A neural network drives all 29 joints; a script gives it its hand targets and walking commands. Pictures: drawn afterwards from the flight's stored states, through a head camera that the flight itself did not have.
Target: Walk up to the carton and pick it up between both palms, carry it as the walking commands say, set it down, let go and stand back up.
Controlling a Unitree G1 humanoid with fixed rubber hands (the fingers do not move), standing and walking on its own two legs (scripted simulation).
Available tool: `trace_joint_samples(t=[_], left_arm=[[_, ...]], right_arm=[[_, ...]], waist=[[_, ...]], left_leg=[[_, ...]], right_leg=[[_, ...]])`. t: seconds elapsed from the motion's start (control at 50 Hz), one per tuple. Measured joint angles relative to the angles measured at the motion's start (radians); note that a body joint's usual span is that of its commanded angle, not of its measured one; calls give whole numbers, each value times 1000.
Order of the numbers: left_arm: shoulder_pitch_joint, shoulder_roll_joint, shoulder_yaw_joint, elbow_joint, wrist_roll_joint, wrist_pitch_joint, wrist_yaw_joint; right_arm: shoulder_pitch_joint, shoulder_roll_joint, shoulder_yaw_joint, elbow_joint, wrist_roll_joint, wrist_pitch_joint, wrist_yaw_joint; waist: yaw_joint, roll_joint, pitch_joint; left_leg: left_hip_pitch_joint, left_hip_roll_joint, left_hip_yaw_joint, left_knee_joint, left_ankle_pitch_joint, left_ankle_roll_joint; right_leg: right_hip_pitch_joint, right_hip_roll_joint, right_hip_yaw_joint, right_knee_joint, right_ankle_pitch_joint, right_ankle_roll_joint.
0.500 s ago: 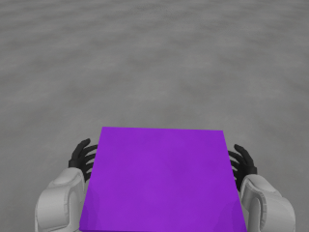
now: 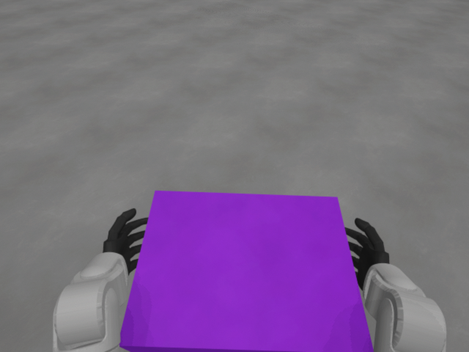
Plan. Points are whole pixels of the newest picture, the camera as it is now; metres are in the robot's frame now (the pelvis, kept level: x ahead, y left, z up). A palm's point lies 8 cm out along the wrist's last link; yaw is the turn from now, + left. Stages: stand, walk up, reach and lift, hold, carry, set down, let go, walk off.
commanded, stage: carry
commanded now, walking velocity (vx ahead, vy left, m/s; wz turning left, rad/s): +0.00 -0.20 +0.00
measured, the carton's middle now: (242, 284) +0.25 +0.01 +0.01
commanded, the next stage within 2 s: none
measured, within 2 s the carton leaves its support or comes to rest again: neither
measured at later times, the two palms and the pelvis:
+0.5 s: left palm (207, 297) +0.19 +0.06 +0.09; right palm out of the picture +0.20 -0.32 +0.09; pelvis -0.05 -0.14 +0.01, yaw +1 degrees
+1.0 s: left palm (323, 343) +0.15 -0.09 +0.09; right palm out of the picture +0.16 -0.46 +0.09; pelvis -0.09 -0.29 +0.01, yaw +1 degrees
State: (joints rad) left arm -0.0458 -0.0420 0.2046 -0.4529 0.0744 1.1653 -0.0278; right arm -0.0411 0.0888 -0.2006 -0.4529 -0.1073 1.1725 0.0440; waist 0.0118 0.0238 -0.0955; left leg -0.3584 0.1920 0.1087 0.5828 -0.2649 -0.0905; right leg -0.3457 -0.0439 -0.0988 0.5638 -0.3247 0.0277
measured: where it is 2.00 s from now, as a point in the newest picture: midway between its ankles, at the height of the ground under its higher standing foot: outside the picture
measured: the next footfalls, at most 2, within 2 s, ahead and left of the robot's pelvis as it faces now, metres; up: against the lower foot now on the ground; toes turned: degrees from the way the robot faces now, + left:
left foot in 0.30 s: +0.00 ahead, +0.02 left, +0.00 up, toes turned +11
right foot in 0.56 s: +0.00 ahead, -0.31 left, +0.00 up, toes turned -6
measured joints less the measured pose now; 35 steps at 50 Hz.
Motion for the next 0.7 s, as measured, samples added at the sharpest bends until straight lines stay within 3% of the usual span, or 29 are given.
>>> trace_joint_samples(t=[0.04,0.1,0.16,0.24,0.3,0.34,0.42,0.52,0.56,0.6,0.64,0.7], left_arm=[[-9,-19,-1,17,7,-11,0],[-3,-68,-9,20,33,-14,6],[18,-86,-15,-8,47,-19,12],[24,-78,-13,-35,47,-15,14],[25,-62,-10,-41,44,-8,14],[35,-38,-3,-30,32,-2,12],[33,-18,3,-4,11,9,10],[-3,-2,2,3,-1,0,5],[-18,2,4,6,-3,-3,1],[-25,-24,3,25,7,-15,2],[-19,-62,-1,30,26,-17,6],[7,-87,-17,5,47,-22,24]], right_arm=[[-1,-19,-2,-1,-1,1,3],[6,-54,-20,3,20,10,13],[1,-67,-28,11,45,5,17],[-8,-62,-23,16,53,-7,16],[-14,-50,-18,28,50,-13,14],[-7,-26,-9,46,36,-17,10],[12,-4,-5,43,17,-7,3],[-3,-1,-6,9,7,-2,-2],[-10,0,-5,-2,-1,-1,-2],[-10,-24,-7,-2,-2,0,3],[-3,-50,-19,4,11,9,10],[-5,-64,-28,14,35,7,10]], waist=[[5,13,3],[-9,-7,6],[-30,-15,11],[-36,-22,9],[-31,-35,3],[-27,-59,1],[-13,-38,6],[-2,-1,8],[0,0,6],[4,15,8],[-6,3,11],[-31,-9,17]], left_leg=[[-23,22,-20,36,-39,-10],[-89,-33,-36,227,-242,26],[-125,-87,-15,358,-266,53],[-76,-132,26,253,-223,81],[19,-143,46,25,-70,105],[18,-138,45,29,-44,111],[36,-92,28,-7,-29,83],[15,-17,2,-33,14,22],[-6,8,-9,-11,15,-8],[-38,26,-32,39,-51,-8],[-83,-12,-47,167,-209,14],[-134,-75,-28,343,-266,44]], right_leg=[[-6,16,-28,-18,100,-27],[-30,13,-39,6,69,-67],[-39,19,-51,-4,75,-91],[-53,47,-75,-2,84,-121],[-63,73,-97,22,76,-140],[-87,72,-74,100,3,-91],[-143,56,13,344,-87,-29],[-63,4,30,144,-72,7],[5,-6,10,-19,12,8],[-12,12,-14,-24,112,-15],[-32,10,-20,3,83,-44],[-42,10,-29,-4,77,-71]])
